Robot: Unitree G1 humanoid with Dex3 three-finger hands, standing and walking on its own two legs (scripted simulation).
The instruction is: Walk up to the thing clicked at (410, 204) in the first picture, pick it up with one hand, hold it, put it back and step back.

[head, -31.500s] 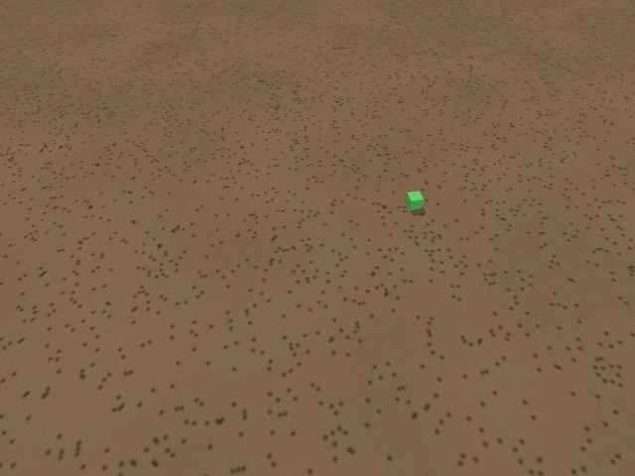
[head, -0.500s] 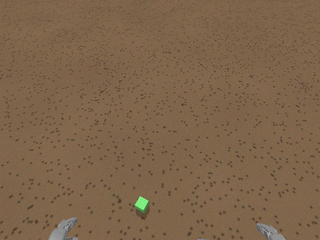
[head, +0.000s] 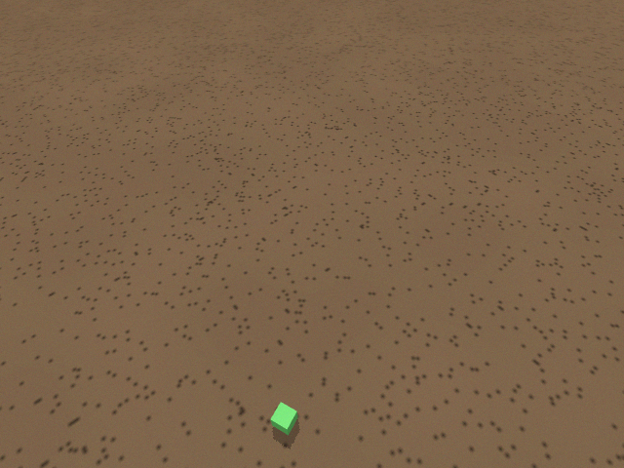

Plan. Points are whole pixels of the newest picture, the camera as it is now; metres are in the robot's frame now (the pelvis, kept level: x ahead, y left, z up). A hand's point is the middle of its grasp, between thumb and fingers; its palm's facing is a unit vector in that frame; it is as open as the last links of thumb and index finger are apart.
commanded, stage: stand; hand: left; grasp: from above
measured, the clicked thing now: (284, 418) +0.41 +0.13 -0.75
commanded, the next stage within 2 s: step back in 1.78 s
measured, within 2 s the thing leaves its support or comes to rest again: neither
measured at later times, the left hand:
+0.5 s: hand out of the picture +0.04 +0.23 -0.16, palm faces +0.03 -0.94 -0.34, open 7.4 cm
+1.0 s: hand out of the picture +0.09 +0.23 -0.15, palm faces +0.02 -0.94 -0.34, open 7.4 cm
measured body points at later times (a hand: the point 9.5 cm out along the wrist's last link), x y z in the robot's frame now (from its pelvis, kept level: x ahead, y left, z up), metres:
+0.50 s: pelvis +0.00 -0.01 +0.00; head +0.00 -0.01 +0.45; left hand +0.04 +0.28 -0.13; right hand +0.05 -0.30 -0.14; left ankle +0.00 +0.13 -0.74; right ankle +0.01 -0.14 -0.74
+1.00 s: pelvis +0.01 -0.01 +0.01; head +0.01 -0.02 +0.46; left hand +0.08 +0.28 -0.13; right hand +0.09 -0.30 -0.13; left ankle +0.00 +0.13 -0.74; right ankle +0.01 -0.14 -0.74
